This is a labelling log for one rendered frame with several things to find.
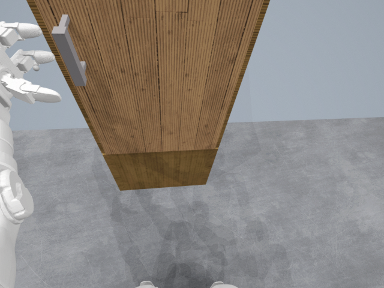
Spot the handle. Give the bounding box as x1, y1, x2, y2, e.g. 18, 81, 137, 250
52, 14, 87, 86

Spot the cupboard door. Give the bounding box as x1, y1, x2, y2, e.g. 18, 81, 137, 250
34, 0, 264, 155

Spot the left robot hand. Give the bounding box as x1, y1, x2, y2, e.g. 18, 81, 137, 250
0, 21, 62, 104

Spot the left robot upper arm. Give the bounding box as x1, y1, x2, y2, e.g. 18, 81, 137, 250
0, 169, 34, 288

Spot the left robot forearm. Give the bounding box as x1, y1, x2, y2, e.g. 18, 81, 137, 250
0, 90, 18, 174

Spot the left robot shin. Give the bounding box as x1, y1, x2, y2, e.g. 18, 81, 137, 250
140, 281, 154, 286

